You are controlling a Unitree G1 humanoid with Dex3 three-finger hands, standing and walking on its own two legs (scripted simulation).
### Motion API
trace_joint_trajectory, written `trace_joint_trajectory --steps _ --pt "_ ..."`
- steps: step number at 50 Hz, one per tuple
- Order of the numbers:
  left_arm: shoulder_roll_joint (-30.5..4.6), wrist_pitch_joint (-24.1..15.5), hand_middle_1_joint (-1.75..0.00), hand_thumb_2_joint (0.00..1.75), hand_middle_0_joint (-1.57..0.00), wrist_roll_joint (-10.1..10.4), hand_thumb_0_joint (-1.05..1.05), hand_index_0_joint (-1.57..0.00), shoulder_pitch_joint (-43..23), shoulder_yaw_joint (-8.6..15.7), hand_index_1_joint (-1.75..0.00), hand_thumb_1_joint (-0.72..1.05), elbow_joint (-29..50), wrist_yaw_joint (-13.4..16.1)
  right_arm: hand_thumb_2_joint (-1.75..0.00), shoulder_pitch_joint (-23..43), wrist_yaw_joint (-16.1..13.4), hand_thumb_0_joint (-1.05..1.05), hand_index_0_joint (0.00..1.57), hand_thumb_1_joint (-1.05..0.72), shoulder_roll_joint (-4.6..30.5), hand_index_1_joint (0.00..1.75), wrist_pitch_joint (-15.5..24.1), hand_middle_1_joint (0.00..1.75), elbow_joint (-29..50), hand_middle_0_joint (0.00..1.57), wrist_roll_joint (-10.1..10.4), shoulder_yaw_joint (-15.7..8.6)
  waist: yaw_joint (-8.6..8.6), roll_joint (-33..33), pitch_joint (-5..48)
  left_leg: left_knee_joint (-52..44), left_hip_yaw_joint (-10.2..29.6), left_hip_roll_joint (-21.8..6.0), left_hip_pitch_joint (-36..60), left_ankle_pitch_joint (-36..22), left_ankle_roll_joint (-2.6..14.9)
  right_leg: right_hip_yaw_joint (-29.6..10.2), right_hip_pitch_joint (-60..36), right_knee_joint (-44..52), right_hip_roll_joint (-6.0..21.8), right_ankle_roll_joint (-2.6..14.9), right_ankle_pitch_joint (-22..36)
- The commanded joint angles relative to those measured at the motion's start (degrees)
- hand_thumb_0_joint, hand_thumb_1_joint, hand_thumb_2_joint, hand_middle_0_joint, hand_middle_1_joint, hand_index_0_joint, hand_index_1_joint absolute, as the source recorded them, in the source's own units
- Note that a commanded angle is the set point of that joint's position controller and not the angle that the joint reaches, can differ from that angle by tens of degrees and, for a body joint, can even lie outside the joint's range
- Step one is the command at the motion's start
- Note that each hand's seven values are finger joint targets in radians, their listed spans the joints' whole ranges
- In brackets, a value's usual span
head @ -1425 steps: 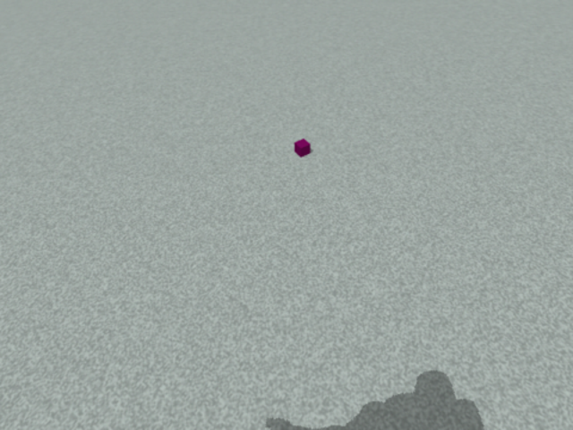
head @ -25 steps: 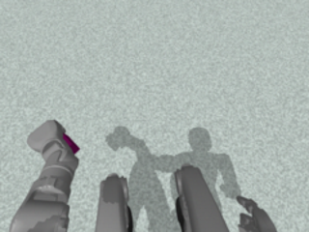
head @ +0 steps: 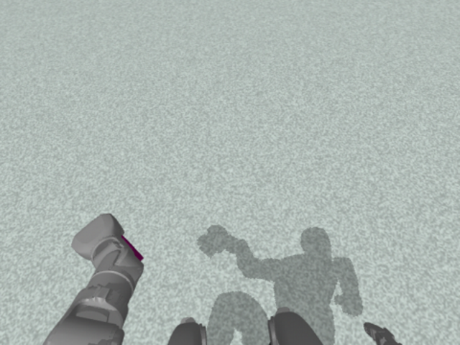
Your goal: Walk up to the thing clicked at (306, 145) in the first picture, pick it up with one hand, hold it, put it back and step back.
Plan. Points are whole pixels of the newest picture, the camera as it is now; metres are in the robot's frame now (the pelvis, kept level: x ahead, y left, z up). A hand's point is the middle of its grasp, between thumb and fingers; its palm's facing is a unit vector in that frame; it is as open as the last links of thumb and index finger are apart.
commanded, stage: lift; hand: left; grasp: from above
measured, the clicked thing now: (118, 254) +0.34 +0.24 -0.13
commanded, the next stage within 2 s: hold in 0.44 s
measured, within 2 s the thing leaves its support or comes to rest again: neither
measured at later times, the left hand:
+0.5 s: hand (99, 240) +0.33 +0.23 -0.02, palm faces -0.32 -0.33 -0.89, open 9.1 cm
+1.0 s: hand (87, 233) +0.33 +0.24 +0.02, palm faces -0.29 -0.33 -0.90, open 9.1 cm
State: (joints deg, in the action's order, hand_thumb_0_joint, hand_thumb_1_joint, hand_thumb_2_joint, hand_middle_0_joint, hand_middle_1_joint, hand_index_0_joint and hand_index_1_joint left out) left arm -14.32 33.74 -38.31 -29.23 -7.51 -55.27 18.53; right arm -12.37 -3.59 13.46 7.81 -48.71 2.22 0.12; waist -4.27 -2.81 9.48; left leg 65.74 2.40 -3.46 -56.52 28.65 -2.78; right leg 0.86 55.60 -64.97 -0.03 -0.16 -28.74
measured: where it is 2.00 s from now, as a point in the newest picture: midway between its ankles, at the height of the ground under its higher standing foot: outside the picture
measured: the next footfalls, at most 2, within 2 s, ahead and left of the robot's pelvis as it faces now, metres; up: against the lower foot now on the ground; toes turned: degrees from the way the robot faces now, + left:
none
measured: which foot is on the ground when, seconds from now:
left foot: down 0.00-1.00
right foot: down 0.00-1.00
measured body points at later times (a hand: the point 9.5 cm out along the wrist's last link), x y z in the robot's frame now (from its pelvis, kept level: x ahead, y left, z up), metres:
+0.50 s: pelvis +0.02 +0.01 +0.06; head +0.06 +0.00 +0.51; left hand +0.35 +0.25 +0.03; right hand +0.10 -0.25 -0.07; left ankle +0.02 +0.15 -0.65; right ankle +0.02 -0.12 -0.65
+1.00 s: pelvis +0.02 +0.01 +0.08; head +0.04 +0.00 +0.53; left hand +0.34 +0.25 +0.07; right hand +0.15 -0.23 -0.05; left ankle +0.02 +0.15 -0.65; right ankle +0.02 -0.12 -0.65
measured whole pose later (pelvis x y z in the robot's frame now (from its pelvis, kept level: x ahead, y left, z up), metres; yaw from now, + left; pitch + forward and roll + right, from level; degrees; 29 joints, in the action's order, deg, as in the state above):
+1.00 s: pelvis +0.02 +0.01 +0.08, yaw +0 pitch +6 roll +0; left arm -10.6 40.2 -37.6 -27.6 -12.3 -52.7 15.2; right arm -12.0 1.6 14.4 7.4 -46.5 2.6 1.1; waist -0.6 -1.9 4.4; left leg 36.1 -0.6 -1.8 -23.8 18.0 -1.5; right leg -0.8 24.1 -36.9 1.7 -1.3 -18.6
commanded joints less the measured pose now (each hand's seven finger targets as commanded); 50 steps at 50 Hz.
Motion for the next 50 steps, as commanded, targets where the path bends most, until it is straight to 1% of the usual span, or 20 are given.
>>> trace_joint_trajectory --steps 1,5,8,9,10,11,13,14,15,20,23,24,25,28,31,35,40,43,46,50 --pt "-11.4 -0.2 -0.58 0.61 -1.07 -2.0 0.0 -1.07 -17.9 1.6 -0.57 0.67 8.4 2.4 -0.9 -4.7 -0.5 0.0 0.2 -0.9 8.1 0.3 1.1 0.3 4.0 0.2 0.1 -2.3 -0.76 0.6 22.3 -10.7 -3.4 3.7 19.6 -22.4 3.42 0.8 -19.9 13.2 -1.8 0.24 25.5" --pt "-11.0 -0.1 -0.57 0.61 -1.06 -2.8 0.0 -1.06 -16.5 1.2 -0.56 0.65 6.7 2.2 -0.9 -5.2 -0.1 0.0 0.2 -0.9 8.1 0.3 0.8 0.3 4.4 0.2 0.4 -2.2 0.1 3.1 20.8 -14.4 -3.7 4.0 21.5 -24.1 3.52 0.6 -25.5 16.5 -1.5 -0.2 29.2" --pt "-9.4 0.3 -0.59 0.6 -1.04 -2.3 0.0 -1.05 -17.3 0.9 -0.58 0.65 6.4 2.5 -0.9 -5.1 0.3 0.0 0.2 -0.9 8.0 0.3 0.7 0.3 4.4 0.2 0.4 -2.3 0.62 2.2 19.3 -17.0 -4.2 4.3 24.0 -24.5 3.44 0.4 -27.1 19.3 -1.4 -0.17 29.2" --pt "-7.8 0.6 -0.57 0.6 -1.07 -1.9 0.0 -1.07 -17.2 0.3 -0.57 0.67 4.3 2.4 -0.9 -5.0 0.4 0.0 0.2 -0.89 7.9 0.3 0.8 0.3 3.9 0.2 0.2 -2.4 -0.05 1.3 17.1 -18.1 -4.3 4.2 24.5 -24.3 3.25 0.5 -25.9 20.1 -1.6 0.1 27.7" --pt "-7.5 0.8 -0.58 0.59 -1.07 -1.6 0.0 -1.08 -17.4 0.3 -0.57 0.69 5.1 2.4 -0.9 -5.1 0.6 0.0 0.2 -0.89 7.8 0.3 0.8 0.3 4.4 0.2 0.3 -2.4 0.53 1.9 17.3 -18.9 -4.2 4.2 26.0 -24.8 3.31 0.7 -27.2 21.0 -1.5 0.03 27.9" --pt "-6.4 1.2 -0.58 0.59 -1.07 -1.5 0.0 -1.08 -15.8 -0.4 -0.57 0.69 3.1 2.1 -0.9 -4.7 0.9 0.0 0.2 -0.89 8.0 0.3 0.9 0.3 4.5 0.2 0.4 -2.3 0.23 3.0 15.9 -20.1 -4.1 4.2 26.5 -24.4 3.24 0.9 -27.2 21.8 -1.5 0.05 27.3" --pt "-7.2 1.4 -0.59 0.62 -1.09 -1.5 0.0 -1.09 -17.9 -0.1 -0.58 0.71 2.7 2.4 -0.9 -4.6 1.1 0.0 0.2 -0.89 8.1 0.3 0.9 0.3 4.2 0.2 0.3 -2.4 0.42 2.8 14.0 -21.8 -4.3 4.2 26.3 -22.9 3.22 0.8 -27.9 23.2 -1.6 0.08 25.8" --pt "-8.0 1.4 -0.58 0.6 -1.09 -1.2 0.0 -1.1 -18.9 0.4 -0.57 0.71 4.1 2.6 -0.9 -4.3 1.3 0.0 0.2 -0.89 8.2 0.3 1.0 0.3 4.7 0.2 0.3 -2.4 1.13 2.2 14.3 -22.4 -4.5 4.3 27.2 -22.9 3.2 0.8 -28.9 24.0 -1.4 0.13 25.5" --pt "-7.6 1.6 -0.57 0.59 -1.09 -1.3 0.0 -1.1 -19.1 0.2 -0.57 0.7 2.7 2.8 -0.9 -4.1 1.4 0.0 0.2 -0.89 8.3 0.3 1.2 0.3 4.7 0.2 0.2 -2.4 0.58 2.7 13.6 -22.9 -4.4 4.3 27.3 -22.1 3.2 0.8 -28.4 24.3 -1.5 0.25 24.4" --pt "-7.5 1.9 -0.54 0.56 -1.11 -1.9 0.0 -1.11 -19.9 -0.1 -0.53 0.73 3.3 2.9 -0.9 -3.0 2.1 0.0 0.2 -0.9 8.4 0.3 1.4 0.3 4.8 0.2 0.2 -2.3 1.3 2.2 12.5 -26.1 -4.5 4.2 30.0 -21.7 2.89 0.8 -30.7 26.1 -1.5 0.4 23.3" --pt "-7.1 2.0 -0.54 0.59 -1.11 -1.6 0.0 -1.11 -20.5 -0.8 -0.54 0.72 6.1 2.3 -0.9 -2.3 2.4 0.0 0.2 -0.9 8.7 0.3 1.4 0.3 5.4 0.2 0.5 -2.3 1.22 2.9 13.9 -27.1 -4.4 4.2 32.3 -22.5 3.08 0.6 -32.6 27.0 -1.4 0.16 24.5" --pt "-7.1 2.3 -0.54 0.58 -1.11 -1.4 0.0 -1.11 -19.7 -0.7 -0.54 0.72 5.5 2.1 -0.9 -2.0 2.6 0.0 0.2 -0.9 8.7 0.3 1.4 0.3 5.4 0.2 0.4 -2.4 1.41 2.2 12.6 -27.7 -4.7 4.4 32.1 -22.2 3.02 0.6 -32.8 27.5 -1.3 0.24 24.0" --pt "-7.8 2.2 -0.52 0.61 -1.12 -1.4 0.0 -1.11 -21.0 -0.6 -0.53 0.71 8.3 2.1 -0.9 -1.5 2.7 0.0 0.2 -0.9 8.8 0.3 1.4 0.3 6.0 0.2 0.5 -2.4 1.84 1.6 13.9 -28.2 -4.7 4.4 33.9 -22.3 2.9 0.6 -33.7 27.9 -1.3 0.27 23.9" --pt "-6.8 2.9 -0.49 0.51 -1.08 -2.4 0.0 -1.07 -19.9 -1.4 -0.5 0.66 7.8 2.0 -0.9 -0.7 3.0 0.0 0.2 -0.9 8.7 0.3 1.3 0.3 6.1 0.2 0.6 -2.1 1.74 1.3 12.2 -29.9 -4.4 4.2 35.5 -22.5 2.64 0.8 -33.4 28.5 -1.5 0.54 23.5" --pt "-4.9 3.5 -0.48 0.5 -1.06 -1.7 0.0 -1.05 -20.0 -2.4 -0.49 0.63 6.7 1.6 -0.9 -0.1 3.3 0.0 0.2 -0.9 8.6 0.3 1.5 0.3 6.4 0.2 0.6 -1.9 1.58 3.5 9.7 -30.9 -4.2 4.3 35.0 -21.1 2.86 0.9 -33.7 29.7 -1.4 0.42 22.1" --pt "-5.6 4.1 -0.5 0.54 -1.06 -0.6 0.0 -1.04 -20.0 -2.5 -0.52 0.62 8.1 0.4 -0.9 0.9 3.8 0.0 0.2 -0.9 8.7 0.3 1.7 0.3 7.4 0.2 0.9 -1.8 2.49 3.1 9.4 -32.0 -4.4 4.5 35.7 -20.3 2.83 0.7 -35.1 30.9 -1.2 0.29 21.2" --pt "-6.5 4.7 -0.49 0.54 -1.05 -2.5 0.0 -1.03 -19.1 -2.7 -0.51 0.59 9.5 -0.4 -0.9 1.7 4.4 0.0 0.2 -0.9 8.5 0.3 1.7 0.3 8.0 0.2 0.9 -1.6 3.04 2.8 9.9 -32.7 -4.5 4.6 37.3 -22.7 2.75 0.5 -36.8 31.4 -1.2 0.26 23.2" --pt "-6.1 5.2 -0.5 0.55 -1.04 -2.3 0.0 -1.02 -20.2 -3.1 -0.52 0.59 12.1 -0.6 -0.9 2.2 4.7 0.0 0.2 -0.91 8.4 0.3 1.7 0.3 8.5 0.2 0.9 -1.4 3.18 3.0 10.9 -33.0 -4.5 4.6 38.8 -24.8 2.9 0.6 -38.2 31.8 -1.2 0.13 25.4" --pt "-6.1 6.1 -0.52 0.56 -1.04 -2.1 0.0 -1.02 -19.0 -3.1 -0.54 0.59 10.6 -0.9 -0.9 2.6 5.1 0.0 0.2 -0.91 8.4 0.3 1.9 0.3 8.6 0.2 0.9 -1.3 3.11 3.3 9.2 -33.9 -4.6 4.5 38.5 -24.3 2.86 0.6 -38.3 32.3 -1.3 0.14 24.9" --pt "-5.9 6.8 -0.52 0.54 -1.02 -1.7 0.0 -1.0 -19.9 -3.4 -0.53 0.56 12.7 -1.5 -0.9 3.2 5.4 0.0 0.2 -0.91 8.4 0.3 2.0 0.3 9.0 0.2 1.0 -1.1 3.39 3.7 9.8 -34.4 -4.6 4.6 39.4 -24.8 3.1 0.5 -39.4 32.9 -1.2 0.04 25.6"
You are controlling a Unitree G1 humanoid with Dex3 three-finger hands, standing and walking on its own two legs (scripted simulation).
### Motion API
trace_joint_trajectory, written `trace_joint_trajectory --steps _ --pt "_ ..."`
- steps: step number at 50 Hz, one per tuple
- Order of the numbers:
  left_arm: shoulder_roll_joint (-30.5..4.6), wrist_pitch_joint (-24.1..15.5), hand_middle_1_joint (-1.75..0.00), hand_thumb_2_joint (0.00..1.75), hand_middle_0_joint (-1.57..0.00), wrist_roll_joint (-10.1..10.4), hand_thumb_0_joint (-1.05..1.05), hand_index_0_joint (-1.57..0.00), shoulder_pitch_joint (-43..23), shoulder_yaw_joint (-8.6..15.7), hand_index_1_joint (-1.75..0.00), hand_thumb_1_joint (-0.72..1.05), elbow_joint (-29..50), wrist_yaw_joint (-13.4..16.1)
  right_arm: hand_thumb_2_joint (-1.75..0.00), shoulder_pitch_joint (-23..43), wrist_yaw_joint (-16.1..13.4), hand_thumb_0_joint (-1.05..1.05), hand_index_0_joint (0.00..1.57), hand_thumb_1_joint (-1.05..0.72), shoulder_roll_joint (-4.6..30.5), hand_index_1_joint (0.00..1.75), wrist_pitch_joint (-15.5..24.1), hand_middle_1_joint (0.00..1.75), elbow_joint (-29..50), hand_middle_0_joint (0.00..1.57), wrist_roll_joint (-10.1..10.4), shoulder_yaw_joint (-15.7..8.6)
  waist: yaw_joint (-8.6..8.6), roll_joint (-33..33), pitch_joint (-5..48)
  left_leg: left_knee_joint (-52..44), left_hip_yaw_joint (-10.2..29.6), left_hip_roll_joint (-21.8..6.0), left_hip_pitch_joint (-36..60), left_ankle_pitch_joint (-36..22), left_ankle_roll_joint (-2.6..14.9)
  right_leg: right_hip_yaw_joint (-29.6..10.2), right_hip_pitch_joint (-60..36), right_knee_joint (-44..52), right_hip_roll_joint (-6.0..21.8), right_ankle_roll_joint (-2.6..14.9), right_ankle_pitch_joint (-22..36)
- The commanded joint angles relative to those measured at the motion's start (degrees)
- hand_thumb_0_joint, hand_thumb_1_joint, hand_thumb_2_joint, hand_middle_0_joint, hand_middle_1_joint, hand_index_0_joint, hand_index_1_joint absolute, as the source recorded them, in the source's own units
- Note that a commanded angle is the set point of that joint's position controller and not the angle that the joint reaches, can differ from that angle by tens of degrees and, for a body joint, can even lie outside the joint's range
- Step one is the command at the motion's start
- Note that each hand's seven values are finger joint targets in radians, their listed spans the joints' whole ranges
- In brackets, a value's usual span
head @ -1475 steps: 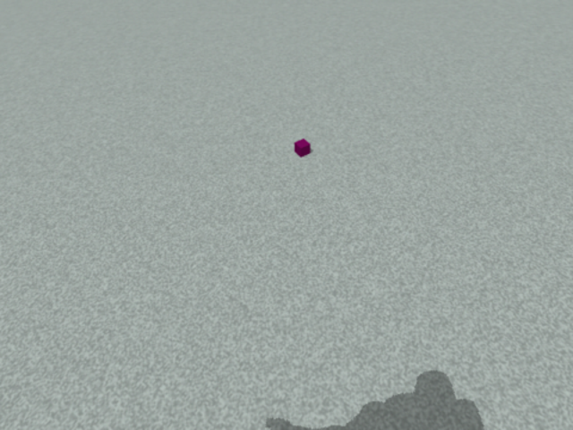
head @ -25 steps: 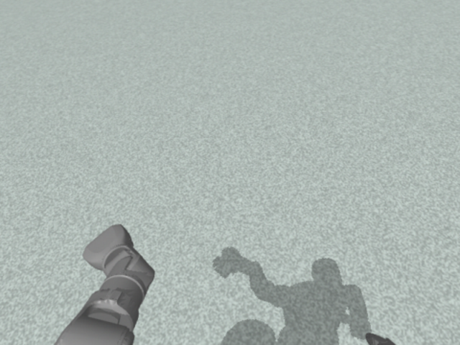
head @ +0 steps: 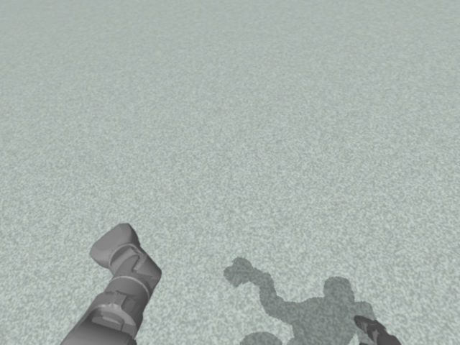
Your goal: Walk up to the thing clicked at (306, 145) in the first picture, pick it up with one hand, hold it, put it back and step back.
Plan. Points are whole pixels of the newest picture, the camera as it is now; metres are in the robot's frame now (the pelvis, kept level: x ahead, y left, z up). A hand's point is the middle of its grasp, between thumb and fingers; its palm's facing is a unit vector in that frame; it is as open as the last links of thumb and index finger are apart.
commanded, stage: hold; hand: left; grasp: from above
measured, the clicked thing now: (133, 266) +0.31 +0.23 -0.09
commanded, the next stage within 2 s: crouch in 1.44 s
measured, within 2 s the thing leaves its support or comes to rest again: neither
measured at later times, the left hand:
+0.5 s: hand (129, 259) +0.31 +0.22 -0.04, palm faces -0.29 -0.34 -0.90, open 9.2 cm
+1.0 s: hand (125, 267) +0.28 +0.22 -0.02, palm faces -0.28 -0.35 -0.89, open 9.2 cm
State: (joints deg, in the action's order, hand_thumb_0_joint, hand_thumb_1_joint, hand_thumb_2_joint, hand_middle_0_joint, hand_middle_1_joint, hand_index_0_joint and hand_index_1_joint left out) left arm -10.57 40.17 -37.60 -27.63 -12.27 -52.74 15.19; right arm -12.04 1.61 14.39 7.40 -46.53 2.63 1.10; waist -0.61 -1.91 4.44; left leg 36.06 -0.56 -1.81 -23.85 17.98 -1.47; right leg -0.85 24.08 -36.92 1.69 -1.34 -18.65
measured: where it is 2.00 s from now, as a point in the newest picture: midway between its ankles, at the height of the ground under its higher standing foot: outside the picture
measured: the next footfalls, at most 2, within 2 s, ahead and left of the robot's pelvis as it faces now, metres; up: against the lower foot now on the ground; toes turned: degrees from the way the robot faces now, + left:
none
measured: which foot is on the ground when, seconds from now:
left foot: down 0.00-1.00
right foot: down 0.00-1.00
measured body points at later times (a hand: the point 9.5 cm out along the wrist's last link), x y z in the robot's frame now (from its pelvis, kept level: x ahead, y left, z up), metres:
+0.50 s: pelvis +0.00 +0.00 +0.01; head +0.01 -0.02 +0.46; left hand +0.32 +0.23 +0.02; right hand +0.15 -0.24 -0.11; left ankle +0.00 +0.14 -0.72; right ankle +0.00 -0.13 -0.72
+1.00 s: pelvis +0.00 +0.00 +0.01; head +0.00 -0.03 +0.46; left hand +0.30 +0.24 +0.03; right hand +0.17 -0.22 -0.10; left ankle +0.00 +0.14 -0.72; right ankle +0.00 -0.13 -0.72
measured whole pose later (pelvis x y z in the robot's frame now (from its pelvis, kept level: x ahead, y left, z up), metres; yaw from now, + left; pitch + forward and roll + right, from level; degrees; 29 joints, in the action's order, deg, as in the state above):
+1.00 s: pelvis +0.00 +0.00 +0.01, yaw +0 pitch +2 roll +0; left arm -11.6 46.3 -40.3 -21.0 -16.3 -37.3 6.3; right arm -8.9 1.8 14.3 7.0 -43.4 3.0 2.5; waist 1.6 -3.1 3.3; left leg 31.5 -0.2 -1.8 -17.7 15.8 -1.6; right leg -0.4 17.9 -32.6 1.7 -1.1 -16.8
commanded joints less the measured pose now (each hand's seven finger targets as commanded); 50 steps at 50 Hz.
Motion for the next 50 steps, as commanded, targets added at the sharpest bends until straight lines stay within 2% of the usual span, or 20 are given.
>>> trace_joint_trajectory --steps 1,2,6,7,14,16,18,19,22,23,24,29,32,33,39,41,43,46,48,50 --pt "-10.0 0.6 -0.51 0.55 -1.0 -2.3 0.0 -0.99 -22.1 1.4 -0.53 0.55 12.3 1.7 -0.9 3.3 0.3 0.0 0.2 -0.91 7.3 0.3 2.3 0.3 7.1 0.2 0.7 -2.0 0.41 1.8 15.9 -4.9 -1.8 3.0 7.6 -14.8 1.77 2.3 -8.8 5.1 -2.9 1.27 16.0" --pt "-9.8 1.1 -0.5 0.54 -1.0 -2.4 0.0 -0.98 -20.9 1.5 -0.52 0.53 9.8 1.6 -0.9 3.2 0.4 0.0 0.2 -0.91 7.4 0.3 2.4 0.3 6.8 0.2 0.6 -2.0 0.21 2.1 15.2 -5.0 -1.8 2.8 7.4 -15.1 1.63 2.3 -8.8 4.9 -3.0 1.37 16.0" --pt "-8.9 1.4 -0.51 0.56 -0.99 -2.9 0.0 -0.97 -21.8 0.5 -0.53 0.52 11.4 0.9 -0.9 3.4 0.6 0.0 0.2 -0.91 7.3 0.3 2.4 0.3 7.0 0.2 0.5 -1.9 -0.21 2.8 14.7 -5.2 -1.6 2.7 8.1 -16.2 1.76 2.3 -8.9 5.3 -3.1 1.27 17.2" --pt "-9.9 1.4 -0.52 0.55 -0.99 -2.8 0.0 -0.97 -21.4 1.0 -0.54 0.53 12.1 0.8 -0.9 3.7 0.7 0.0 0.2 -0.91 7.4 0.3 2.3 0.3 7.1 0.2 0.6 -2.0 0.39 2.2 14.9 -5.3 -1.8 2.8 8.0 -15.9 1.79 2.2 -9.2 5.6 -3.0 1.27 16.9" --pt "-9.3 2.1 -0.51 0.56 -0.97 -3.4 0.0 -0.95 -20.1 0.0 -0.54 0.49 14.0 -0.9 -0.91 5.0 0.8 0.0 0.2 -0.91 7.1 0.3 2.1 0.3 8.0 0.2 0.7 -1.5 0.46 3.0 14.2 -6.1 -1.8 2.9 8.7 -15.9 2.19 2.2 -10.3 6.6 -2.9 1.05 17.3" --pt "-10.6 1.9 -0.51 0.56 -0.98 -3.8 0.0 -0.95 -19.8 0.5 -0.53 0.5 15.8 -1.3 -0.91 5.3 0.9 0.0 0.2 -0.91 7.2 0.3 2.1 0.3 8.3 0.2 0.8 -1.7 1.04 2.1 15.1 -6.2 -1.8 2.9 9.0 -16.5 2.15 2.1 -10.7 6.5 -2.8 1.12 17.7" --pt "-10.8 2.4 -0.52 0.59 -0.98 -4.2 0.0 -0.95 -17.7 0.8 -0.55 0.49 13.6 -1.7 -0.91 5.1 0.9 0.0 0.2 -0.91 7.2 0.3 1.9 0.3 8.1 0.2 0.7 -1.6 0.85 2.9 14.5 -6.2 -1.8 2.9 9.1 -17.2 2.07 2.0 -10.8 6.4 -2.9 1.1 18.0" --pt "-10.5 2.0 -0.53 0.59 -0.99 -4.1 0.0 -0.96 -20.4 0.3 -0.55 0.51 18.1 -1.8 -0.91 5.5 0.9 0.0 0.2 -0.91 7.0 0.3 1.9 0.3 8.6 0.2 0.7 -1.7 0.99 1.4 15.8 -6.2 -1.8 2.8 10.3 -17.7 1.96 2.1 -11.3 6.4 -2.9 1.17 18.5" --pt "-10.3 2.8 -0.52 0.57 -0.99 -4.8 0.0 -0.96 -18.0 0.1 -0.54 0.51 15.2 -2.1 -0.91 5.7 0.9 0.0 0.2 -0.91 7.0 0.3 1.9 0.3 8.5 0.2 0.7 -1.5 0.83 3.0 13.7 -6.4 -1.7 2.9 9.4 -17.0 2.16 2.2 -11.1 7.0 -2.9 1.04 18.0" --pt "-10.4 2.6 -0.52 0.57 -0.98 -4.4 0.0 -0.96 -19.0 0.3 -0.54 0.51 18.3 -2.3 -0.91 6.1 1.0 0.0 0.2 -0.91 7.0 0.3 1.9 0.3 8.9 0.2 0.7 -1.5 1.13 3.0 15.0 -6.6 -1.8 3.0 10.1 -17.0 2.38 2.1 -11.7 7.2 -2.8 1.01 18.5" --pt "-10.0 3.1 -0.53 0.55 -0.97 -4.2 0.0 -0.95 -17.7 0.1 -0.55 0.5 16.2 -2.5 -0.91 6.4 0.9 0.0 0.2 -0.91 6.9 0.3 1.8 0.3 8.8 0.2 0.7 -1.3 0.84 3.3 13.8 -6.7 -1.8 3.0 9.8 -16.9 2.42 2.1 -11.4 7.2 -2.8 0.92 18.4" --pt "-10.4 3.5 -0.53 0.58 -0.97 -4.4 0.0 -0.94 -19.1 -0.1 -0.56 0.49 20.5 -3.5 -0.91 7.5 0.8 0.0 0.2 -0.92 6.6 0.3 2.0 0.3 9.4 0.2 0.8 -1.2 1.41 2.6 14.9 -6.8 -1.8 3.0 10.8 -17.5 2.35 2.1 -12.0 7.4 -2.7 0.86 19.0" --pt "-10.0 4.5 -0.54 0.58 -0.98 -5.0 0.0 -0.96 -16.0 -0.5 -0.56 0.51 18.2 -4.0 -0.91 7.7 0.7 0.0 0.2 -0.91 6.7 0.3 1.9 0.3 9.7 0.2 0.8 -1.0 1.26 3.5 12.2 -7.3 -1.8 3.0 9.8 -15.6 2.4 2.2 -11.3 8.0 -2.8 0.95 16.7" --pt "-10.4 4.3 -0.53 0.59 -0.99 -4.9 0.0 -0.96 -17.5 -0.4 -0.56 0.51 21.1 -4.1 -0.91 8.2 0.7 0.0 0.2 -0.91 6.6 0.3 2.1 0.3 9.9 0.2 0.9 -1.1 1.6 2.6 13.4 -7.5 -1.7 3.0 10.4 -15.7 2.27 2.2 -11.7 7.9 -2.8 1.05 16.5" --pt "-9.6 5.5 -0.54 0.59 -0.98 -5.1 0.0 -0.96 -15.5 -0.9 -0.57 0.51 22.8 -5.4 -0.91 9.0 0.7 0.0 0.2 -0.92 6.4 0.3 1.9 0.3 10.5 0.2 0.8 -1.0 1.92 1.8 13.6 -7.7 -1.4 2.8 11.3 -16.9 2.18 2.3 -11.7 7.7 -2.9 1.24 16.9" --pt "-11.5 5.5 -0.53 0.59 -1.01 -6.0 0.0 -0.98 -16.3 -0.2 -0.56 0.54 24.9 -5.5 -0.91 9.1 0.7 0.0 0.2 -0.91 6.6 0.3 2.0 0.3 10.8 0.2 0.9 -1.0 2.19 1.0 14.2 -7.8 -1.4 2.9 11.7 -17.0 2.06 2.3 -12.1 7.7 -2.9 1.34 16.8" --pt "-8.8 5.8 -0.54 0.58 -1.01 -5.8 0.0 -0.99 -14.6 -1.8 -0.56 0.56 24.1 -6.1 -0.91 9.5 0.5 0.0 0.2 -0.91 6.2 0.3 2.0 0.3 10.8 0.2 0.8 -0.9 1.63 2.2 12.4 -7.9 -1.2 2.7 11.2 -16.1 2.06 2.5 -11.2 8.0 -3.1 1.29 15.7" --pt "-10.1 5.9 -0.55 0.57 -1.01 -6.0 0.0 -0.99 -13.5 -1.3 -0.56 0.56 23.2 -6.4 -0.91 9.3 0.2 0.0 0.2 -0.92 6.4 0.3 2.4 0.3 11.0 0.2 0.8 -0.8 1.69 3.0 10.7 -8.1 -1.1 2.8 10.2 -13.7 2.18 2.4 -10.7 8.7 -2.9 1.21 13.2" --pt "-10.4 5.4 -0.55 0.59 -1.02 -5.9 0.0 -1.0 -16.4 -1.4 -0.57 0.57 27.3 -6.7 -0.91 9.9 0.0 0.0 0.2 -0.91 6.1 0.3 2.6 0.3 11.6 0.2 0.9 -0.7 1.75 1.7 12.2 -8.3 -1.3 2.9 11.3 -13.3 2.2 2.2 -10.9 8.9 -2.7 1.2 13.0" --pt "-10.5 5.8 -0.56 0.6 -1.02 -6.3 0.0 -1.0 -15.8 -1.3 -0.58 0.58 26.2 -6.7 -0.91 9.6 -0.2 0.0 0.2 -0.91 6.1 0.3 2.6 0.3 11.3 0.2 1.0 -0.6 1.62 2.1 12.1 -7.9 -1.4 3.0 11.1 -13.4 2.3 1.8 -10.8 8.9 -2.6 0.99 13.3"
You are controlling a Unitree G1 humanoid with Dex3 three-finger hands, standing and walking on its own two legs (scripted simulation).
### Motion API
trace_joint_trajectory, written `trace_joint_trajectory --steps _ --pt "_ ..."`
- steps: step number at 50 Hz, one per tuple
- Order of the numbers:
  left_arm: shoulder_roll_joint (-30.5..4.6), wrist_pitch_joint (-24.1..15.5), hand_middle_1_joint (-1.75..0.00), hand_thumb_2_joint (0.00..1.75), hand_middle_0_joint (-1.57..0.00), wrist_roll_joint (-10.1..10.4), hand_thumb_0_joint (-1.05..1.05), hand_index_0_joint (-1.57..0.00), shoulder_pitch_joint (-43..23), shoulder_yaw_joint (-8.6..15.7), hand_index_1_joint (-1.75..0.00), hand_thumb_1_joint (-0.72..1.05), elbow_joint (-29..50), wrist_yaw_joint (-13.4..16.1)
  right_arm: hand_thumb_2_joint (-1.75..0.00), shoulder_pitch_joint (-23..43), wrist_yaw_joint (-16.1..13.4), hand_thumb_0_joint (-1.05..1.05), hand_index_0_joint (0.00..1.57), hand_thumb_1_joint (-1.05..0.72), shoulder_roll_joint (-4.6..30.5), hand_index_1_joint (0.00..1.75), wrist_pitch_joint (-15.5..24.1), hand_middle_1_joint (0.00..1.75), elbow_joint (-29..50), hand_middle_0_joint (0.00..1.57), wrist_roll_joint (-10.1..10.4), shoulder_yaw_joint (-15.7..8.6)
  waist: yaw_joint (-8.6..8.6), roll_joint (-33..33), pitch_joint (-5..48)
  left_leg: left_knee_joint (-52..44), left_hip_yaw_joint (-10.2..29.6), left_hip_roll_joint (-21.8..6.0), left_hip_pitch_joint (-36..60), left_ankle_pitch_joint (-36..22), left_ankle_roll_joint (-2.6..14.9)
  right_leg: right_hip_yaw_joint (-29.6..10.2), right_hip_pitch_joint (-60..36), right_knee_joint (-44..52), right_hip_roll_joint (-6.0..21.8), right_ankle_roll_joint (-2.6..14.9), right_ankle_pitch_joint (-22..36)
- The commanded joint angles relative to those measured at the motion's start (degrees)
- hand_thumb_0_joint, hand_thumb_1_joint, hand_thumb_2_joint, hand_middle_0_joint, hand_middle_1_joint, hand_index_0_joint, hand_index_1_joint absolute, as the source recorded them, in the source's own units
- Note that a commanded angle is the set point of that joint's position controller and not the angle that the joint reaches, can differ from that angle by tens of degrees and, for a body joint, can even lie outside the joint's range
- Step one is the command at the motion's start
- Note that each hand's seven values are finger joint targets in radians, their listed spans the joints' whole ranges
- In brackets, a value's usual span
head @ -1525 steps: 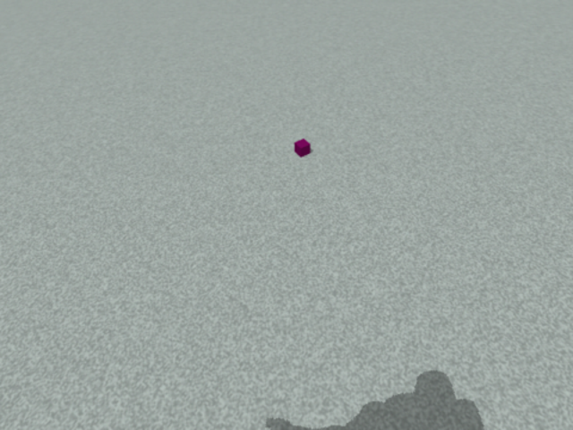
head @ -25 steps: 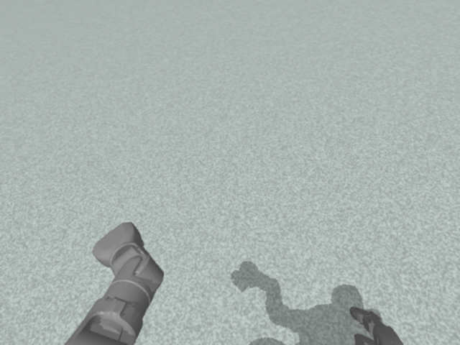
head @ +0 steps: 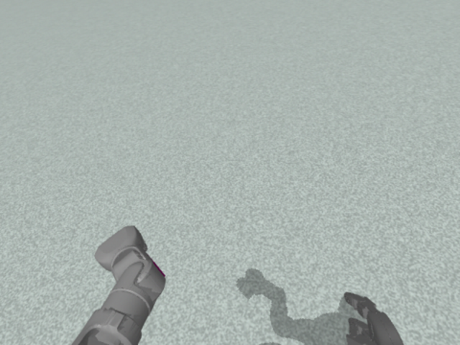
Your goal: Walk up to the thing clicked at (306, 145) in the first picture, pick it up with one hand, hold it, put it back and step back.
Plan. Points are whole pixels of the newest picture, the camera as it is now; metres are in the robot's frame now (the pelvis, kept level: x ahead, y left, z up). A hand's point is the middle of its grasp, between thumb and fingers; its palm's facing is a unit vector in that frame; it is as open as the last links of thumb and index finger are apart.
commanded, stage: hold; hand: left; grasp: from above
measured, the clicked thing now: (139, 270) +0.30 +0.23 -0.07
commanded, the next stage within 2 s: crouch in 0.44 s
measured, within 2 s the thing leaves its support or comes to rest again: neither
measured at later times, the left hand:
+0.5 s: hand (140, 265) +0.29 +0.22 -0.03, palm faces -0.29 -0.33 -0.90, open 9.2 cm
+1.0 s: hand (149, 289) +0.28 +0.23 -0.13, palm faces -0.39 -0.29 -0.87, open 9.0 cm
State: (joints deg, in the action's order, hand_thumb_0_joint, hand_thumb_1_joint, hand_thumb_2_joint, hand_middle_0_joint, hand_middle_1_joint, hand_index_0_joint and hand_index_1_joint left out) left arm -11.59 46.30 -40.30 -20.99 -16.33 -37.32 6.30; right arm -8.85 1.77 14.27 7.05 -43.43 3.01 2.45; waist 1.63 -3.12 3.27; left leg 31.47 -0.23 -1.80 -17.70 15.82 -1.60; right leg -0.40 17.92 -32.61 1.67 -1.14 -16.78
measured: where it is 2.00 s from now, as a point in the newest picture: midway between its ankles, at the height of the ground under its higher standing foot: outside the picture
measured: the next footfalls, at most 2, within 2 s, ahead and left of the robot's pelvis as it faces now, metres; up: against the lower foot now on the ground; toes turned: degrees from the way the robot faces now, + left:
none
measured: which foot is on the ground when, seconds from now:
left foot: down 0.00-1.00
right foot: down 0.00-1.00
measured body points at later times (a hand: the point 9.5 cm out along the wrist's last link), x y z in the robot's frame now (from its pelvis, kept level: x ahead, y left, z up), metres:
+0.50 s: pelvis +0.00 +0.00 +0.00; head +0.00 -0.02 +0.45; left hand +0.30 +0.23 +0.02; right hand +0.17 -0.23 -0.11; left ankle +0.01 +0.14 -0.73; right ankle +0.00 -0.13 -0.73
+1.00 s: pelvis -0.01 +0.00 -0.02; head +0.05 +0.01 +0.42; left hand +0.30 +0.24 -0.08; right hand +0.12 -0.25 -0.14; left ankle +0.01 +0.14 -0.73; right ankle +0.00 -0.13 -0.73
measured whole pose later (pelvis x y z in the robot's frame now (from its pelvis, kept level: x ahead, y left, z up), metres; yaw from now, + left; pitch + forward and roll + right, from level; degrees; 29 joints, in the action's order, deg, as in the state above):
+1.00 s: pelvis -0.01 +0.00 -0.02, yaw +0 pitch +10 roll +0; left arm -8.8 38.1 -40.8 -29.6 -10.4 -61.8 21.3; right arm -10.3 2.7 13.8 11.2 -46.8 0.3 0.4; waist -1.3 0.6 3.3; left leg 43.5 0.5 -2.5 -33.5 19.7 -1.9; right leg -0.2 33.0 -43.2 0.9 -0.9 -19.9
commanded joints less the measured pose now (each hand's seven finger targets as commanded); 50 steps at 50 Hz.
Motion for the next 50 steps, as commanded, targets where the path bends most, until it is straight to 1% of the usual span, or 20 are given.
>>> trace_joint_trajectory --steps 1,4,7,8,11,13,15,17,19,21,23,25,27,28,30,32,34,43,45,50 --pt "-9.3 -0.4 -0.54 0.58 -1.03 -3.6 0.0 -1.01 -23.0 2.6 -0.56 0.58 11.2 2.2 -0.91 6.6 -0.4 0.0 0.2 -0.91 6.1 0.3 3.0 0.3 8.1 0.2 0.5 -1.9 -0.63 3.4 13.2 -3.4 -1.7 3.0 5.1 -11.0 2.46 1.5 -4.6 4.7 -2.6 0.8 11.2" --pt "-10.1 -0.5 -0.55 0.58 -1.03 -3.5 0.0 -1.02 -23.8 2.8 -0.57 0.6 12.3 2.0 -0.91 6.9 -0.6 0.0 0.2 -0.91 6.2 0.3 3.2 0.3 8.0 0.2 0.5 -2.1 0.1 1.9 14.9 -3.6 -1.5 2.7 6.0 -12.5 2.05 1.7 -5.4 3.8 -2.8 1.14 12.1" --pt "-8.6 0.2 -0.54 0.58 -1.05 -3.7 0.0 -1.03 -20.6 2.0 -0.56 0.6 10.5 1.8 -0.91 7.2 -0.7 0.0 0.2 -0.92 5.9 0.3 3.3 0.3 8.3 0.2 0.5 -1.7 0.13 3.9 13.6 -3.5 -1.2 2.8 4.9 -12.4 2.17 2.0 -5.6 4.1 -2.8 1.05 11.9" --pt "-9.9 0.1 -0.54 0.57 -1.05 -3.7 0.0 -1.03 -21.8 2.8 -0.56 0.61 10.9 1.8 -0.91 7.1 -0.8 0.0 0.2 -0.92 6.1 0.3 3.4 0.3 8.1 0.2 0.4 -1.8 0.45 3.4 13.3 -3.6 -1.4 2.8 4.6 -11.5 2.23 1.9 -5.4 4.4 -2.7 1.06 11.1" --pt "-8.5 0.7 -0.56 0.58 -1.05 -3.8 0.0 -1.03 -21.1 1.9 -0.57 0.62 7.1 1.4 -0.91 6.8 -0.8 0.0 0.2 -0.92 6.3 0.3 3.5 0.3 7.9 0.2 0.5 -1.8 -0.72 5.9 11.3 -3.3 -1.5 2.9 3.9 -11.2 2.61 1.7 -4.5 4.7 -2.6 0.71 11.3" --pt "-8.6 0.2 -0.54 0.57 -1.05 -3.3 0.0 -1.03 -21.7 2.0 -0.56 0.61 9.8 1.1 -0.91 7.0 -0.9 0.0 0.2 -0.92 6.0 0.3 3.7 0.3 8.3 0.2 0.5 -1.8 0.04 4.2 11.4 -3.8 -1.5 3.0 4.0 -10.2 2.47 1.7 -4.5 5.0 -2.5 0.95 10.1" --pt "-8.1 0.3 -0.56 0.6 -1.05 -3.3 0.0 -1.03 -20.3 1.9 -0.58 0.6 7.0 0.9 -0.91 6.5 -0.8 0.0 0.2 -0.92 6.1 0.3 3.8 0.3 8.1 0.2 0.6 -2.0 -0.36 5.6 12.0 -3.4 -1.5 3.0 3.8 -10.7 2.59 1.6 -4.5 4.8 -2.5 0.8 10.6" --pt "-9.3 -0.4 -0.57 0.6 -1.05 -3.8 0.0 -1.04 -24.8 2.4 -0.58 0.62 12.8 1.3 -0.91 6.7 -0.8 0.0 0.2 -0.92 5.9 0.3 4.0 0.3 8.2 0.2 0.4 -2.1 0.02 1.8 15.4 -3.1 -1.8 3.1 5.7 -12.1 2.32 1.4 -5.1 4.5 -2.4 0.96 11.9" --pt "-8.2 -0.3 -0.53 0.57 -1.08 -4.4 0.0 -1.06 -21.9 1.7 -0.55 0.64 10.6 1.6 -0.91 6.7 -0.9 0.0 0.2 -0.92 5.8 0.3 3.9 0.3 8.2 0.2 0.5 -1.9 -0.06 4.0 14.7 -2.8 -1.7 3.2 5.2 -12.5 2.54 1.5 -5.5 4.4 -2.4 0.76 12.6" --pt "-10.2 -0.4 -0.53 0.58 -1.08 -5.0 0.0 -1.06 -22.8 2.8 -0.55 0.64 11.1 2.4 -0.91 6.5 -0.9 0.0 0.2 -0.92 6.0 0.3 3.8 0.3 7.9 0.2 0.4 -1.9 0.09 2.8 14.9 -3.1 -1.9 3.0 5.5 -12.4 2.33 1.5 -5.6 4.3 -2.5 0.96 12.1" --pt "-8.3 -0.2 -0.52 0.57 -1.1 -5.1 0.0 -1.08 -21.9 1.9 -0.53 0.66 9.5 2.7 -0.91 6.9 -0.8 0.0 0.2 -0.92 5.9 0.3 3.6 0.3 7.6 0.2 0.3 -2.0 -0.3 3.3 14.0 -3.3 -1.6 2.8 5.0 -12.1 2.27 1.7 -5.3 4.1 -2.7 1.06 11.9" --pt "-10.1 -0.1 -0.52 0.58 -1.1 -5.1 0.0 -1.08 -23.3 2.8 -0.54 0.66 9.9 2.8 -0.91 6.8 -0.9 0.0 0.2 -0.91 6.2 0.3 3.5 0.3 7.5 0.2 0.4 -2.1 0.17 2.2 14.5 -3.4 -1.5 2.7 5.1 -12.5 2.13 1.7 -5.3 4.0 -2.8 1.17 11.9" --pt "-7.4 0.3 -0.6 0.57 -1.07 -4.2 0.0 -1.08 -20.6 1.6 -0.59 0.7 8.7 2.4 -0.91 7.2 -0.8 0.0 0.2 -0.91 5.8 0.3 3.7 0.3 7.6 0.2 0.3 -1.9 0.2 3.7 12.2 -3.7 -1.3 2.6 3.9 -11.0 2.08 2.0 -5.0 4.4 -2.9 1.24 10.2" --pt "-7.1 0.4 -0.61 0.56 -0.99 -4.0 0.0 -1.0 -20.2 1.5 -0.58 0.62 7.6 2.5 -0.89 7.0 -0.8 0.0 0.2 -0.85 6.0 0.3 3.7 0.3 7.4 0.2 0.2 -2.1 -0.08 4.0 12.0 -3.7 -1.1 2.5 3.8 -10.6 2.1 1.9 -4.4 4.4 -2.9 1.2 9.9" --pt "-6.4 0.5 -0.54 0.45 -1.08 -3.4 0.0 -1.13 -19.4 1.4 -0.5 0.76 6.8 2.3 -0.9 7.0 -0.8 0.0 0.2 -0.88 5.9 0.3 4.0 0.3 7.5 0.2 0.3 -2.2 0.14 3.9 10.7 -3.8 -1.3 2.5 3.2 -10.2 2.05 2.0 -4.1 4.7 -2.9 1.27 9.3" --pt "-5.8 -0.1 -0.51 0.45 -1.12 -3.2 0.0 -1.15 -19.2 1.3 -0.47 0.77 6.0 2.6 -0.9 6.5 -0.6 0.0 0.2 -0.88 6.0 0.3 4.4 0.3 7.5 0.2 0.0 -2.3 -0.38 5.9 10.3 -3.4 -1.2 2.5 2.7 -10.3 2.2 1.9 -4.0 4.5 -2.8 1.12 9.7" --pt "-5.7 -0.8 -0.5 0.49 -1.13 -3.3 0.0 -1.15 -18.9 1.8 -0.48 0.77 4.5 3.8 -0.9 5.6 -0.6 0.0 0.2 -0.88 6.1 0.3 4.8 0.3 7.3 0.2 0.0 -2.4 -0.67 6.2 10.9 -2.6 -1.7 2.8 2.6 -10.7 2.29 1.5 -3.7 4.2 -2.5 0.94 10.6" --pt "-4.7 -5.0 -0.44 0.3 -1.08 -3.0 0.0 -1.13 -24.5 5.1 -0.39 0.73 -9.4 14.2 -0.9 -0.2 0.3 0.0 0.2 -0.88 6.8 0.3 5.5 0.3 2.5 0.2 -1.4 -3.8 -3.51 6.1 12.5 1.9 -2.3 2.3 -1.7 -11.4 1.6 1.1 0.6 0.0 -2.4 1.2 13.0" --pt "-4.1 -6.7 -0.44 0.33 -1.06 -2.9 0.0 -1.09 -27.4 5.7 -0.4 0.69 -13.8 16.0 -0.9 -1.7 0.5 0.0 0.2 -0.88 7.1 0.3 5.7 0.3 1.4 0.2 -1.6 -4.3 -4.95 6.2 12.9 5.2 -2.3 2.0 -5.0 -11.3 1.51 0.7 4.3 -2.7 -2.4 1.33 13.3" --pt "-4.5 -12.9 -0.43 0.38 -1.05 -4.3 0.0 -1.07 -31.5 8.7 -0.4 0.64 -22.7 21.1 -0.9 -4.0 1.3 0.0 0.2 -0.89 7.4 0.3 5.8 0.3 0.2 0.2 -3.3 -5.9 -6.06 3.9 17.7 21.0 -2.7 1.7 -20.9 -8.2 0.95 0.6 18.8 -17.1 -2.5 1.99 10.5"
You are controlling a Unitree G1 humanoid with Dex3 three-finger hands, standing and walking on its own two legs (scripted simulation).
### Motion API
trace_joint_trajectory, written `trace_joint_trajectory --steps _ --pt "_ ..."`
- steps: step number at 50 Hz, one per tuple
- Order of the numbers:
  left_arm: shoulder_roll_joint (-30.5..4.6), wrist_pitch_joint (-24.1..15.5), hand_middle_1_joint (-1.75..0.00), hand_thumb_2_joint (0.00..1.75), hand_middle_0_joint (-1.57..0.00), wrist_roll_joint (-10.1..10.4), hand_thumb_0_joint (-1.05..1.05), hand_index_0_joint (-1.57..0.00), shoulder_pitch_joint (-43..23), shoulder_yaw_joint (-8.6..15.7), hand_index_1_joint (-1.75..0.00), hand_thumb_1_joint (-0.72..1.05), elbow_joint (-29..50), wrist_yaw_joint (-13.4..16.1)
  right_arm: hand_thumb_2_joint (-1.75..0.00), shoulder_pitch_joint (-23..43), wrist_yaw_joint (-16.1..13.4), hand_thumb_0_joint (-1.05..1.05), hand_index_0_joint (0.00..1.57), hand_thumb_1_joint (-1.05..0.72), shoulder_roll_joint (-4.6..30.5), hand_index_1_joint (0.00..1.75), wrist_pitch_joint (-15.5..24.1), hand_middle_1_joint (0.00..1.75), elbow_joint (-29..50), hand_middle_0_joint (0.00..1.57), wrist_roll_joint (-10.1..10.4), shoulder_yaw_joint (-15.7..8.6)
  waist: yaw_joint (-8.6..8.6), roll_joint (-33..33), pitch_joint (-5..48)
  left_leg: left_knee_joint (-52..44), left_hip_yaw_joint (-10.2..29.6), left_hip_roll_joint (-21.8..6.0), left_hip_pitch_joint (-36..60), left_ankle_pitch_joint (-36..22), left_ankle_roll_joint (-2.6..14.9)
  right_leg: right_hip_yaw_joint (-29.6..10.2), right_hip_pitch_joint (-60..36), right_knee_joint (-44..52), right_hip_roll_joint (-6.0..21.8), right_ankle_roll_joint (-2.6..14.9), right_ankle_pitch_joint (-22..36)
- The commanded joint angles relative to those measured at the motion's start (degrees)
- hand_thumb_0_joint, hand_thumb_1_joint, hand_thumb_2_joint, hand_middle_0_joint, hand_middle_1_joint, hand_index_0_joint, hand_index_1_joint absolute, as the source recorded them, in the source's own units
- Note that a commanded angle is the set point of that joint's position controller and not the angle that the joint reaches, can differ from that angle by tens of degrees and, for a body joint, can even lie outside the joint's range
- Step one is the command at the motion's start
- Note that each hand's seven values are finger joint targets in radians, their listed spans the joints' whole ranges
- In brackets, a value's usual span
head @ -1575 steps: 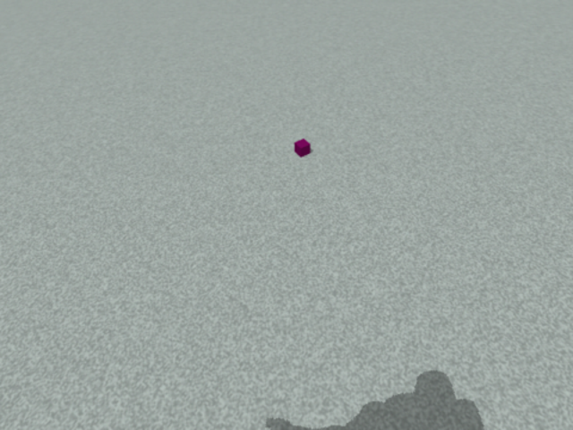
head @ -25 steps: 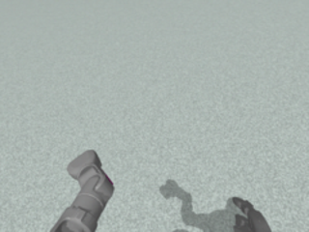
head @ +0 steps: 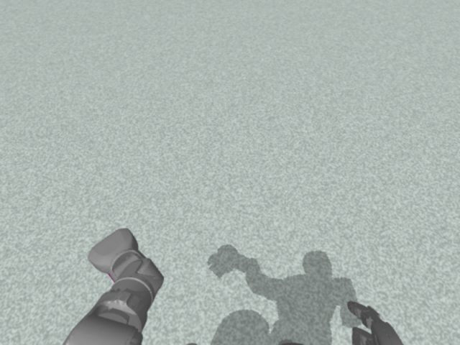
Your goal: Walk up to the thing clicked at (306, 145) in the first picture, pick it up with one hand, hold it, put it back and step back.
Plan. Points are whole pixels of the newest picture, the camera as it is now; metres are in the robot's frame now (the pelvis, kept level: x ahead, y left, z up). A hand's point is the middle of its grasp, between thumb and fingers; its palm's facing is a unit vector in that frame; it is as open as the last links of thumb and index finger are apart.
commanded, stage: crouch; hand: left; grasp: from above
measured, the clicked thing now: (128, 272) +0.30 +0.24 -0.14
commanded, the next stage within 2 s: lower in 1.46 s
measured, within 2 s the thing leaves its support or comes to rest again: neither
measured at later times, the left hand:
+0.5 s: hand (157, 277) +0.35 +0.23 -0.36, palm faces -0.29 -0.30 -0.91, open 9.1 cm
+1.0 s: hand (163, 284) +0.36 +0.24 -0.50, palm faces -0.33 -0.27 -0.90, open 9.2 cm
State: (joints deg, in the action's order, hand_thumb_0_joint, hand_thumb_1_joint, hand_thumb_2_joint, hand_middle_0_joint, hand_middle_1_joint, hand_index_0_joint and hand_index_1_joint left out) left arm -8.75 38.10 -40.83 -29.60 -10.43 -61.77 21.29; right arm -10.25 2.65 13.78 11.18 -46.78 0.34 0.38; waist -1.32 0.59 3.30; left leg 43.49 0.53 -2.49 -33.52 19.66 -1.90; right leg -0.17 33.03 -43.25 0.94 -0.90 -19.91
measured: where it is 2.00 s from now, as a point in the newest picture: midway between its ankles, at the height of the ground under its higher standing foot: outside the picture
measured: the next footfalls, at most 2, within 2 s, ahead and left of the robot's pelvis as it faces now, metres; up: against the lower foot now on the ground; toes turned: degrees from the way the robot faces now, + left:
none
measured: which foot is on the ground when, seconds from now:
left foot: down 0.00-1.00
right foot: down 0.00-1.00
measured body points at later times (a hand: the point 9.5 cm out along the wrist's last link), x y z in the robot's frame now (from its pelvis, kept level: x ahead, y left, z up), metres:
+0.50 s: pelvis -0.06 +0.00 -0.22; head +0.12 +0.01 +0.19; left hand +0.36 +0.24 -0.31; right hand -0.01 -0.24 -0.37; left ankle +0.01 +0.14 -0.71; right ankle +0.01 -0.13 -0.71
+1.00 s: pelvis -0.08 +0.01 -0.34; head +0.14 +0.02 +0.05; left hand +0.38 +0.25 -0.45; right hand -0.03 -0.26 -0.48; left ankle +0.01 +0.14 -0.71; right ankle +0.01 -0.13 -0.71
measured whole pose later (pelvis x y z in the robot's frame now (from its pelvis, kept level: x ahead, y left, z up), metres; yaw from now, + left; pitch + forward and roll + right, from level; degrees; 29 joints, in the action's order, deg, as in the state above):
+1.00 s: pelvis -0.08 +0.01 -0.34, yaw -3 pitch +36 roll -4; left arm -24.2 17.5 -47.8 -53.6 9.0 -83.3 31.2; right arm -7.3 10.1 15.5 13.0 -50.4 -7.9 -0.7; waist -10.4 -2.6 8.8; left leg 124.2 6.1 -1.5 -121.8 38.6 -2.5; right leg 0.2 119.9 -121.9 -0.7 -2.4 -38.2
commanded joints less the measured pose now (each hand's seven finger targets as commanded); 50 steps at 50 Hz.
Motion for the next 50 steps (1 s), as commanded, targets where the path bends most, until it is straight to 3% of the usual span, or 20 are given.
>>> trace_joint_trajectory --steps 1,2,6,10,14,15,19,23,27,28,31,35,39,44,46,47,50 --pt "-7.8 -6.0 -0.43 0.37 -1.04 -4.1 0.0 -1.07 -23.0 3.8 -0.4 0.64 0.4 7.4 -0.9 -2.7 0.8 0.0 0.2 -0.89 7.7 0.3 1.6 0.3 3.9 0.2 -1.0 -4.0 -2.97 -0.4 19.1 12.3 -3.2 2.3 -8.4 -11.0 0.95 0.7 7.0 -10.2 -1.9 2.01 12.4" --pt "-8.0 -6.8 -0.41 0.4 -1.07 -5.0 0.0 -1.09 -22.4 4.5 -0.39 0.65 -1.6 8.7 -0.9 -2.6 1.2 0.0 0.2 -0.89 7.8 0.3 1.4 0.3 3.9 0.2 -1.4 -4.3 -3.0 -1.6 20.9 15.1 -3.3 2.2 -11.0 -10.4 0.67 0.7 10.6 -13.3 -2.1 2.26 11.7" --pt "-8.7 -8.3 -0.45 0.49 -1.13 -4.7 0.0 -1.13 -25.3 7.4 -0.44 0.7 -5.3 13.3 -0.9 -3.3 3.3 0.0 0.2 -0.89 8.7 0.3 0.5 0.3 4.4 0.2 -2.2 -5.2 -3.39 -5.0 29.3 22.9 -1.9 2.0 -18.5 -8.3 -0.08 2.0 20.9 -22.3 -2.7 2.98 8.7" --pt "-13.0 -8.6 -0.47 0.51 -1.09 -2.0 0.0 -1.09 -32.8 11.2 -0.47 0.64 -8.3 16.7 -0.9 -3.2 4.0 0.0 0.2 -0.9 9.7 0.3 0.7 0.3 3.3 0.2 -3.2 -5.4 -4.27 -6.5 34.5 28.7 -0.4 1.8 -27.2 -3.0 0.12 3.2 29.6 -28.9 -3.1 3.3 3.4" --pt "-17.5 -10.1 -0.5 0.53 -1.04 -0.5 0.0 -1.04 -37.6 14.5 -0.5 0.58 -10.2 18.1 -0.9 -3.0 4.2 0.0 0.2 -0.9 10.8 0.3 0.7 0.3 1.2 0.2 -4.2 -5.6 -6.14 -6.9 40.5 34.8 0.4 1.4 -33.5 1.2 0.36 3.8 36.8 -35.5 -3.1 2.81 -0.2" --pt "-16.6 -10.5 -0.51 0.51 -1.04 0.2 0.0 -1.05 -38.2 14.8 -0.5 0.59 -9.6 18.2 -0.9 -3.3 4.4 0.0 0.2 -0.9 10.5 0.3 0.7 0.3 0.8 0.2 -4.4 -5.6 -6.74 -7.6 43.1 36.6 0.2 1.3 -33.5 1.1 0.24 3.9 37.2 -36.8 -2.9 2.76 0.0" --pt "-20.4 -12.6 -0.51 0.54 -1.04 0.5 0.0 -1.05 -41.6 16.4 -0.51 0.56 -9.7 16.9 -0.9 -3.4 4.3 0.0 0.2 -0.9 10.2 0.3 0.6 0.3 -0.5 0.2 -5.0 -5.0 -8.56 -7.9 45.1 42.4 0.2 1.4 -39.9 6.2 0.9 3.9 42.2 -40.7 -2.8 2.21 -4.8" --pt "-22.6 -14.8 -0.52 0.54 -1.04 -0.9 0.0 -1.05 -41.9 16.4 -0.51 0.57 -10.3 14.4 -0.9 -4.0 4.4 0.0 0.2 -0.9 9.7 0.3 0.6 0.3 -1.2 0.2 -5.6 -4.7 -9.98 -8.2 45.0 48.9 -0.1 1.4 -46.4 8.3 1.5 3.4 46.1 -44.3 -2.9 1.99 -7.9" --pt "-25.5 -16.6 -0.56 0.57 -1.0 -3.8 0.0 -1.0 -41.0 17.0 -0.55 0.51 -12.5 13.1 -0.9 -4.8 4.7 0.0 0.2 -0.9 9.9 0.3 0.9 0.3 -1.3 0.2 -6.1 -4.1 -9.71 -7.8 43.6 54.7 -0.3 1.7 -53.5 9.4 2.25 3.2 50.7 -48.4 -2.9 1.81 -8.9" --pt "-26.2 -16.7 -0.56 0.54 -1.0 -4.1 0.0 -1.01 -38.7 17.5 -0.55 0.52 -15.8 13.0 -0.9 -3.9 5.0 0.0 0.2 -0.91 9.5 0.3 1.0 0.3 -1.1 0.2 -6.3 -3.6 -9.62 -7.0 41.9 55.5 -0.4 1.9 -56.2 11.0 2.54 3.0 51.7 -48.8 -2.9 1.77 -11.2" --pt "-27.8 -17.1 -0.55 0.55 -0.97 -4.4 0.0 -0.97 -39.4 18.8 -0.54 0.47 -16.1 13.3 -0.9 -4.8 5.6 0.0 0.2 -0.9 10.5 0.3 1.7 0.3 -1.1 0.2 -6.6 -3.8 -9.59 -7.2 41.8 57.8 0.1 1.9 -57.6 11.5 2.6 3.6 56.2 -51.7 -2.7 1.76 -12.0" --pt "-26.1 -17.8 -0.51 0.53 -0.95 -4.6 0.0 -0.95 -40.8 18.4 -0.51 0.43 -16.7 13.4 -0.9 -5.2 6.4 0.0 0.2 -0.9 11.1 0.3 2.5 0.3 -1.4 0.2 -7.0 -4.0 -10.47 -8.6 42.0 60.9 0.0 1.7 -59.7 11.9 2.45 4.4 59.4 -55.3 -2.8 1.76 -11.5" --pt "-26.9 -19.5 -0.48 0.54 -0.96 -5.5 0.0 -0.96 -45.3 18.4 -0.49 0.43 -11.5 12.5 -0.91 -6.2 6.9 0.0 0.2 -0.91 12.0 0.3 2.8 0.3 -1.8 0.2 -7.0 -4.4 -10.01 -13.6 47.1 63.1 0.4 1.5 -57.3 9.5 1.85 5.6 61.4 -60.1 -2.5 2.26 -8.1" --pt "-27.8 -21.0 -0.45 0.53 -0.98 -8.3 0.0 -0.97 -45.1 18.4 -0.46 0.44 -11.9 11.8 -0.91 -7.5 7.0 0.0 0.2 -0.91 13.1 0.3 2.5 0.3 -1.9 0.2 -7.2 -4.4 -10.84 -13.6 46.4 65.9 0.9 1.5 -57.6 9.3 1.78 6.2 64.8 -63.2 -2.2 2.29 -7.1" --pt "-27.1 -21.1 -0.46 0.53 -0.97 -8.3 0.0 -0.96 -44.4 18.4 -0.47 0.43 -12.8 12.1 -0.91 -8.1 7.3 0.0 0.2 -0.91 12.9 0.3 2.5 0.3 -2.2 0.2 -7.5 -4.3 -11.03 -12.8 45.4 67.4 0.2 1.6 -59.2 8.3 2.08 6.1 64.6 -63.6 -2.4 2.09 -5.9" --pt "-28.8 -21.1 -0.46 0.52 -0.96 -8.6 0.0 -0.95 -44.9 19.3 -0.47 0.42 -12.6 12.3 -0.91 -8.5 7.3 0.0 0.2 -0.91 13.4 0.3 2.7 0.3 -2.5 0.2 -7.6 -4.4 -11.06 -12.4 46.2 67.7 0.4 1.6 -59.5 7.7 2.1 6.1 64.5 -64.4 -2.3 2.06 -5.3" --pt "-28.0 -20.6 -0.47 0.53 -0.95 -8.6 0.0 -0.95 -44.0 19.7 -0.48 0.41 -17.6 13.6 -0.9 -8.5 7.6 0.0 0.2 -0.91 13.6 0.3 3.0 0.3 -2.9 0.2 -8.0 -4.2 -11.24 -12.0 42.3 68.6 0.5 1.7 -62.5 9.4 2.13 6.3 68.3 -65.6 -2.3 2.06 -6.9"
